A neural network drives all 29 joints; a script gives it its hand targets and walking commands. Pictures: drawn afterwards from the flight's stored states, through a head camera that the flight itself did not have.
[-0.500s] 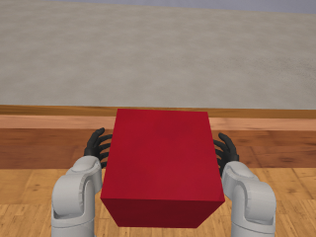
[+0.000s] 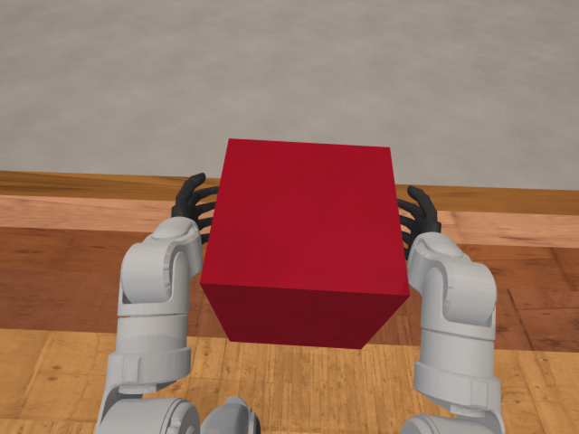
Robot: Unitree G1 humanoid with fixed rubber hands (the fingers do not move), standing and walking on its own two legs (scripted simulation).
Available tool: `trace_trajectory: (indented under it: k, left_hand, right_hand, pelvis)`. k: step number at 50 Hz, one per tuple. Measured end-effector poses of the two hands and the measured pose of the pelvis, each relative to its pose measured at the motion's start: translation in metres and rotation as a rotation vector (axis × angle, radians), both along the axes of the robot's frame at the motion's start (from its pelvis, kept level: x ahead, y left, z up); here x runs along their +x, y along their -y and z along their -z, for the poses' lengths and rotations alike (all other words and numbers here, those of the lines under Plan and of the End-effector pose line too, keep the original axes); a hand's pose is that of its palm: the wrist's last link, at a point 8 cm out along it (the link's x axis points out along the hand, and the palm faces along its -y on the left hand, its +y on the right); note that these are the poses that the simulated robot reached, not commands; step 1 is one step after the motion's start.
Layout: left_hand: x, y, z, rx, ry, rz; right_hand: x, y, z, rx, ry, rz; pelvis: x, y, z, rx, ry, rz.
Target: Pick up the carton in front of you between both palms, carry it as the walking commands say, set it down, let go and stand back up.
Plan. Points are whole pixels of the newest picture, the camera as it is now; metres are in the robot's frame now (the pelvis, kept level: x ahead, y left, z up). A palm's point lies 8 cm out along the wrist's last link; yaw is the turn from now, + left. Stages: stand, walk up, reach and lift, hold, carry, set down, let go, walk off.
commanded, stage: carry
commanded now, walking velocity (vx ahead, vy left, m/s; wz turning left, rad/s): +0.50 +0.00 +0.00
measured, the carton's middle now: (301, 254) +0.37 +0.01 +0.03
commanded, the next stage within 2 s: none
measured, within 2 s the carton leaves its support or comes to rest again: neither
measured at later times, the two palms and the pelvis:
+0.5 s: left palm (245, 103) +0.68 +0.14 +0.07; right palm (402, 110) +0.68 -0.16 +0.07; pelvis +0.35 -0.01 -0.07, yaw +1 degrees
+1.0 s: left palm (273, 85) +1.04 +0.12 -0.11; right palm (375, 95) +1.02 -0.18 -0.12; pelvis +0.70 -0.02 -0.22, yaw +0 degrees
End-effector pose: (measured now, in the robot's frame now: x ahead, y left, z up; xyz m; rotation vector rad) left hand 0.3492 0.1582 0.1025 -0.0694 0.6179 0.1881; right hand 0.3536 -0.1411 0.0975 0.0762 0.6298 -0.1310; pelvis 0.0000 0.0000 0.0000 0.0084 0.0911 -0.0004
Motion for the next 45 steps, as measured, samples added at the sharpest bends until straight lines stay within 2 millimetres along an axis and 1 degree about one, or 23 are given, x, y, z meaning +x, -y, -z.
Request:
trace_trajectory:
  k: [3,5,7,9,12,15,18,20,22,24,26,27,29,31,33,36,38,41,43,45]
  left_hand:
    - [0.050,-0.002,0.001,-0.013,0.036,0.027]
    - [0.082,0.000,0.006,-0.025,0.044,0.053]
    - [0.106,0.002,0.012,-0.025,0.019,0.073]
    - [0.125,0.006,0.017,-0.028,-0.017,0.079]
    - [0.156,0.009,0.019,-0.039,-0.045,0.071]
    - [0.192,0.011,0.016,-0.045,-0.026,0.062]
    - [0.230,0.012,0.012,-0.040,0.017,0.053]
    - [0.258,0.015,0.013,-0.039,0.041,0.048]
    - [0.286,0.019,0.019,-0.036,0.055,0.041]
    - [0.315,0.022,0.029,-0.024,0.061,0.029]
    - [0.344,0.023,0.043,-0.006,0.074,0.004]
    - [0.358,0.022,0.052,0.008,0.079,-0.008]
    - [0.381,0.020,0.074,0.027,0.041,-0.015]
    - [0.402,0.019,0.100,0.016,-0.018,-0.029]
    - [0.422,0.019,0.123,0.005,-0.070,-0.039]
    - [0.455,0.020,0.150,-0.011,-0.110,-0.052]
    - [0.481,0.021,0.162,-0.018,-0.110,-0.055]
    - [0.522,0.021,0.174,-0.017,-0.087,-0.053]
    - [0.554,0.020,0.182,-0.017,-0.063,-0.051]
    - [0.588,0.018,0.190,-0.018,-0.029,-0.042]
  right_hand:
    - [0.043,-0.001,-0.004,-0.021,0.036,0.023]
    - [0.067,0.000,-0.004,-0.040,0.044,0.044]
    - [0.086,0.002,0.002,-0.039,0.018,0.065]
    - [0.102,0.005,0.009,-0.022,-0.018,0.086]
    - [0.129,0.009,0.014,-0.002,-0.046,0.102]
    - [0.168,0.010,0.010,0.002,-0.027,0.099]
    - [0.212,0.012,0.003,-0.005,0.016,0.082]
    - [0.242,0.015,0.002,-0.012,0.040,0.069]
    - [0.274,0.019,0.008,-0.021,0.054,0.055]
    - [0.308,0.022,0.020,-0.017,0.060,0.038]
    - [0.344,0.023,0.038,-0.007,0.073,0.007]
    - [0.363,0.022,0.049,-0.001,0.078,-0.009]
    - [0.391,0.020,0.074,0.004,0.041,-0.025]
    - [0.415,0.019,0.098,0.000,-0.016,-0.033]
    - [0.436,0.019,0.121,0.002,-0.070,-0.033]
    - [0.469,0.020,0.148,0.008,-0.111,-0.028]
    - [0.492,0.021,0.161,0.015,-0.112,-0.020]
    - [0.531,0.021,0.177,0.028,-0.090,-0.009]
    - [0.560,0.020,0.186,0.032,-0.065,-0.005]
    - [0.592,0.019,0.194,0.027,-0.031,0.001]
  pelvis:
    - [0.046,-0.008,0.012,-0.013,0.007,0.007]
    - [0.075,-0.012,0.020,0.000,0.012,0.006]
    - [0.098,-0.016,0.021,0.002,0.009,0.000]
    - [0.121,-0.020,0.017,-0.004,0.005,-0.004]
    - [0.155,-0.023,0.010,-0.012,-0.004,-0.001]
    - [0.189,-0.021,0.008,-0.016,-0.010,0.000]
    - [0.228,-0.014,0.013,-0.008,-0.011,-0.005]
    - [0.257,-0.008,0.021,0.000,-0.007,-0.012]
    - [0.290,-0.001,0.035,0.012,0.001,-0.017]
    - [0.326,0.007,0.054,0.029,0.020,-0.011]
    - [0.364,0.015,0.080,0.041,0.050,-0.011]
    - [0.380,0.018,0.094,0.037,0.053,0.000]
    - [0.405,0.023,0.109,0.001,0.056,0.002]
    - [0.429,0.029,0.119,0.001,0.045,-0.006]
    - [0.450,0.033,0.124,-0.006,0.033,-0.011]
    - [0.483,0.038,0.128,-0.004,0.021,-0.010]
    - [0.506,0.038,0.133,-0.002,0.014,-0.005]
    - [0.547,0.037,0.142,-0.005,0.011,0.003]
    - [0.578,0.034,0.153,-0.008,0.012,0.008]
    - [0.613,0.031,0.168,-0.015,0.022,0.008]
